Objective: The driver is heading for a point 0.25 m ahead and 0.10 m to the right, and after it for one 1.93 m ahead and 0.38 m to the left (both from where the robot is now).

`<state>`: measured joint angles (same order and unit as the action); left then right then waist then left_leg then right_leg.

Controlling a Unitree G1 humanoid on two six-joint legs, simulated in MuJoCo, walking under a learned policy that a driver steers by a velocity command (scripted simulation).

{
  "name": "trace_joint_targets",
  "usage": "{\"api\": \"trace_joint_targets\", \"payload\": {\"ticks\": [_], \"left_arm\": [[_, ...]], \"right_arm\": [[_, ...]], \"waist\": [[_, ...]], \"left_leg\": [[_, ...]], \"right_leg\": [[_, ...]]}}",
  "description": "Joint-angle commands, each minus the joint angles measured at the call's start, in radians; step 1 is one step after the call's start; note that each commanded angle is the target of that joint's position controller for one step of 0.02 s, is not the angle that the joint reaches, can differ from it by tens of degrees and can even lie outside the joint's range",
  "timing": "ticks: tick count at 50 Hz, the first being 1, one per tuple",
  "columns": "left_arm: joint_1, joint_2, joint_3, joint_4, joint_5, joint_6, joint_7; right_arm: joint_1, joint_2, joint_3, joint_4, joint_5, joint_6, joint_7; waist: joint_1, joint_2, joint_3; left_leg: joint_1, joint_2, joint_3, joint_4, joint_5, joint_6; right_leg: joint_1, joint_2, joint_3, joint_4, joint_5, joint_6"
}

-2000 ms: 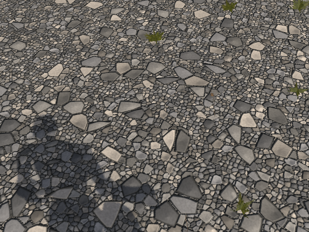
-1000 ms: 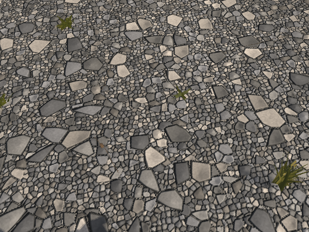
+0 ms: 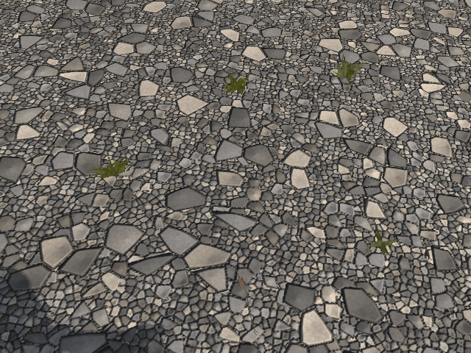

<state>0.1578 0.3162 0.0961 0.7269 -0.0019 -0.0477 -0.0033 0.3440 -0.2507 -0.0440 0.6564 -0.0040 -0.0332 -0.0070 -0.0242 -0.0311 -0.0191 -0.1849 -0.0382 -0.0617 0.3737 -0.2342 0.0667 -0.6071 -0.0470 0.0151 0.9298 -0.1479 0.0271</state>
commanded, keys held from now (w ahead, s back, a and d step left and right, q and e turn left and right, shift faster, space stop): w+e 0.26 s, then w+q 0.74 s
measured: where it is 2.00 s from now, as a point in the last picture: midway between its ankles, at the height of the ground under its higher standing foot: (192, 197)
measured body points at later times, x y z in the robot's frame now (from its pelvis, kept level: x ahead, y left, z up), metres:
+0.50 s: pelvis +0.24 -0.08 -0.01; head +0.27 -0.09 +0.44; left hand +0.41 +0.16 -0.11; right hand +0.28 -0.37 -0.13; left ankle +0.19 +0.07 -0.66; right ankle +0.26 -0.17 -0.75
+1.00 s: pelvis +0.54 -0.04 -0.02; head +0.58 -0.03 +0.43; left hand +0.62 +0.25 -0.13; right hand +0.72 -0.29 -0.11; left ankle +0.59 +0.03 -0.75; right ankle +0.47 -0.22 -0.65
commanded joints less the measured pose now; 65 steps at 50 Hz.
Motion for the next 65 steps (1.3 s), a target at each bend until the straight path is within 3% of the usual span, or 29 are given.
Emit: {"api": "trace_joint_targets", "payload": {"ticks": [1,12,14,15,16,17,18,19,20,21,22,23,25,28,32,37,41,42,43,44,45,46,47,48,49,53,58,62,65], "left_arm": [[-0.115,0.037,-0.006,-0.065,-0.008,-0.02,-0.008],[-0.232,0.02,-0.037,-0.123,-0.026,-0.033,-0.063],[-0.221,0.028,-0.036,-0.134,-0.019,-0.038,-0.069],[-0.174,0.046,-0.026,-0.129,-0.014,-0.039,-0.065],[-0.049,0.075,-0.007,-0.096,-0.011,-0.041,-0.057],[0.124,0.131,0.017,-0.053,-0.011,-0.041,-0.043],[0.296,0.245,0.043,-0.031,0.014,-0.037,-0.026],[0.322,0.199,0.027,-0.02,0.002,-0.036,-0.021],[0.267,0.146,0.007,-0.025,-0.005,-0.03,-0.015],[0.203,0.115,-0.003,-0.029,-0.004,-0.026,-0.009],[0.14,0.087,-0.013,-0.025,0.002,-0.029,-0.011],[0.095,0.056,-0.022,-0.03,0.01,-0.039,-0.013],[0.054,0.047,-0.02,-0.023,0.016,-0.058,-0.017],[0.036,0.057,-0.014,0.004,0.02,-0.075,-0.015],[0.04,0.074,-0.012,0.024,0.014,-0.073,-0.003],[0.139,0.126,0.004,0.072,-0.008,-0.038,0.008],[0.118,0.179,0.021,0.065,-0.018,0.002,0.026],[0.106,0.185,0.021,0.061,-0.018,0.009,0.031],[0.094,0.166,0.011,0.051,-0.017,0.007,0.035],[0.182,0.039,-0.028,0.003,0.016,-0.011,0.025],[0.171,0.039,-0.044,-0.015,0.009,-0.053,0.005],[0.057,0.116,-0.023,-0.043,-0.031,-0.079,-0.011],[0.013,0.11,-0.029,-0.063,-0.039,-0.093,-0.015],[0.005,0.098,-0.03,-0.059,-0.017,-0.098,-0.007],[0.014,0.109,-0.022,-0.053,0.0,-0.09,-0.003],[0.035,0.073,-0.029,-0.051,0.02,-0.049,0.002],[-0.157,0.03,-0.051,-0.097,0.01,-0.051,-0.004],[-0.197,0.078,-0.033,-0.117,-0.006,-0.066,-0.018],[-0.09,0.111,-0.008,-0.093,-0.009,-0.08,-0.019]], "right_arm": [[-0.012,-0.175,-0.05,-0.045,0.002,-0.036,-0.007],[0.053,-0.206,-0.065,0.057,0.013,-0.033,0.001],[0.052,-0.223,-0.068,0.065,0.023,-0.026,-0.003],[0.053,-0.233,-0.068,0.071,0.028,-0.022,-0.005],[0.044,-0.232,-0.064,0.077,0.034,-0.015,-0.008],[0.043,-0.213,-0.052,0.076,0.031,-0.017,-0.011],[0.084,-0.124,-0.02,0.034,0.014,-0.036,-0.003],[0.093,-0.099,-0.009,0.051,0.019,-0.056,-0.001],[0.007,-0.201,-0.038,0.032,0.052,-0.071,0.008],[-0.056,-0.202,-0.037,0.008,0.06,-0.075,0.012],[-0.086,-0.183,-0.034,0.002,0.043,-0.072,0.01],[-0.072,-0.178,-0.041,0.011,0.032,-0.058,0.007],[0.006,-0.133,-0.036,0.043,0.036,-0.025,0.006],[-0.017,-0.108,-0.035,0.034,0.031,-0.004,-0.004],[-0.128,-0.079,-0.023,0.004,0.023,-0.021,0.015],[-0.285,-0.058,-0.01,-0.073,0.026,-0.026,0.054],[-0.198,-0.128,-0.044,-0.093,0.024,-0.015,0.069],[-0.078,-0.17,-0.067,-0.071,0.027,-0.011,0.064],[0.084,-0.227,-0.098,-0.035,0.028,-0.005,0.047],[0.128,-0.337,-0.122,-0.024,0.029,-0.002,0.029],[0.122,-0.317,-0.107,-0.06,0.027,-0.018,0.035],[0.102,-0.245,-0.086,-0.058,0.018,-0.026,0.038],[0.048,-0.218,-0.078,-0.057,0.021,-0.032,0.038],[-0.02,-0.197,-0.071,-0.065,0.024,-0.033,0.037],[-0.067,-0.167,-0.06,-0.08,0.016,-0.034,0.034],[-0.088,-0.182,-0.06,-0.077,0.015,-0.037,0.013],[-0.032,-0.21,-0.067,-0.044,0.023,-0.02,-0.01],[0.011,-0.204,-0.068,-0.018,0.032,-0.012,-0.011],[-0.021,-0.185,-0.065,-0.022,0.027,-0.004,-0.013]], "waist": [[-0.03,0.145,0.023],[-0.085,0.107,0.123],[-0.061,0.119,0.093],[-0.023,0.132,0.047],[0.056,0.127,-0.031],[0.138,0.118,-0.137],[0.168,-0.062,-0.312],[0.161,-0.185,-0.438],[0.182,-0.106,-0.285],[0.15,-0.068,-0.162],[0.109,-0.019,-0.072],[0.072,-0.046,-0.028],[0.025,-0.068,-0.001],[0.004,-0.035,0.056],[0.037,-0.02,0.079],[0.101,0.009,0.121],[0.013,-0.055,0.019],[-0.058,-0.056,-0.047],[-0.149,-0.011,-0.129],[-0.077,0.236,-0.225],[-0.067,0.24,-0.385],[-0.108,0.147,-0.301],[-0.076,0.086,-0.169],[-0.027,0.012,-0.09],[0.007,0.022,-0.055],[0.046,0.061,-0.021],[-0.03,0.112,0.011],[-0.041,0.136,0.009],[0.029,0.173,-0.004]], "left_leg": [[0.122,0.234,-0.192,-0.214,-0.01,0.124],[0.257,0.304,-0.015,-0.195,0.227,0.116],[0.251,0.301,0.006,-0.126,0.473,0.102],[0.247,0.292,0.011,-0.052,0.694,0.095],[0.217,0.26,0.038,0.092,0.875,0.076],[0.064,0.221,0.055,0.292,0.844,0.044],[-0.329,0.101,0.097,0.707,0.399,-0.03],[-0.483,-0.025,-0.044,0.944,-0.324,-0.051],[-0.582,0.035,-0.104,1.009,-0.292,-0.044],[-0.597,0.095,-0.063,0.963,-0.206,-0.035],[-0.575,0.133,-0.041,0.884,-0.134,-0.038],[-0.526,0.164,-0.043,0.836,-0.079,-0.042],[-0.443,0.174,-0.043,0.828,-0.022,-0.058],[-0.495,0.17,-0.058,0.76,0.07,-0.086],[-0.46,0.149,0.006,0.461,0.32,-0.077],[-0.531,0.129,0.068,0.266,0.297,-0.029],[-0.361,0.02,0.164,0.258,0.084,0.047],[-0.197,-0.018,0.173,0.234,0.074,0.077],[0.082,-0.019,0.113,0.17,0.131,0.119],[0.461,0.226,-0.346,0.155,0.067,0.263],[0.613,0.373,-0.804,-0.014,-0.034,0.396],[0.567,0.345,-0.683,-0.057,-0.041,0.326],[0.416,0.305,-0.541,-0.063,0.027,0.283],[0.268,0.263,-0.438,-0.068,0.132,0.251],[0.162,0.23,-0.366,-0.087,0.235,0.237],[-0.027,0.176,-0.252,-0.136,0.381,0.239],[-0.107,0.1,-0.181,-0.111,0.216,0.162],[-0.024,0.148,-0.299,-0.033,0.098,0.138],[0.007,0.153,-0.36,0.077,0.109,0.104]], "right_leg": [[-0.12,-0.022,0.013,-0.139,0.115,0.008],[-0.143,-0.005,-0.017,-0.331,0.072,-0.062],[-0.034,0.032,-0.06,-0.361,0.009,-0.094],[0.076,0.068,-0.091,-0.378,-0.017,-0.114],[0.268,0.105,-0.118,-0.428,0.021,-0.143],[0.566,0.063,-0.063,-0.416,0.076,-0.182],[0.995,-0.246,0.357,-0.415,-0.014,-0.32],[1.072,-0.385,0.707,-0.564,-0.094,-0.392],[0.957,-0.348,0.573,-0.598,-0.173,-0.335],[0.81,-0.308,0.415,-0.617,-0.168,-0.289],[0.67,-0.263,0.328,-0.662,-0.131,-0.262],[0.573,-0.228,0.256,-0.702,-0.082,-0.247],[0.455,-0.206,0.16,-0.772,-0.008,-0.251],[0.404,-0.186,0.011,-0.808,0.163,-0.239],[0.43,-0.13,-0.14,-0.811,0.259,-0.193],[0.652,-0.214,-0.169,-0.765,0.362,-0.184],[0.758,-0.226,-0.212,-0.504,0.904,-0.144],[0.717,-0.207,-0.223,-0.333,0.948,-0.127],[0.554,-0.165,-0.237,-0.079,0.799,-0.09],[0.123,-0.01,-0.217,0.305,0.029,-0.029],[-0.085,0.125,0.025,0.506,-0.456,-0.016],[-0.179,0.058,0.107,0.517,-0.379,-0.037],[-0.185,0.014,0.093,0.433,-0.292,-0.053],[-0.147,-0.025,0.08,0.335,-0.238,-0.049],[-0.08,-0.051,0.078,0.271,-0.201,-0.04],[0.003,-0.055,0.043,0.113,-0.118,0.028],[0.097,0.019,0.02,-0.279,0.195,0.058],[0.142,0.043,0.066,-0.403,0.186,0.033],[0.268,0.045,0.055,-0.456,0.088,-0.021]]}}
Next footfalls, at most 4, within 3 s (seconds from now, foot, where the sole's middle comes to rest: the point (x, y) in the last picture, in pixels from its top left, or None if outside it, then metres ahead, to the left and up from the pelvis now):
0.34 right None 0.30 -0.18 -0.79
0.86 left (211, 310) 0.63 0.03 -0.79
1.34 right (252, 223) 0.94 -0.10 -0.79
1.84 left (148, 194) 1.06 0.26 -0.79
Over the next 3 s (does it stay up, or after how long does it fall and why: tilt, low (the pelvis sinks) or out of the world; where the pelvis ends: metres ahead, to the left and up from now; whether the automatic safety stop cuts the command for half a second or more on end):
stays up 1.57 0.35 -0.01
